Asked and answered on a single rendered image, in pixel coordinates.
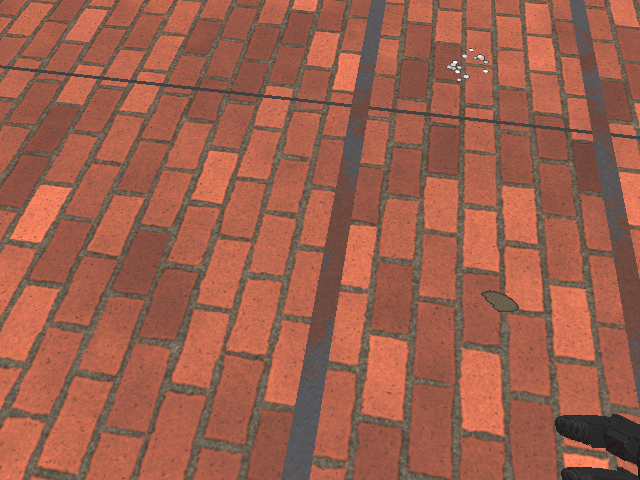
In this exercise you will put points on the right robot hand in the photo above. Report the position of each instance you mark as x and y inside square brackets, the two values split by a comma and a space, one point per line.
[619, 435]

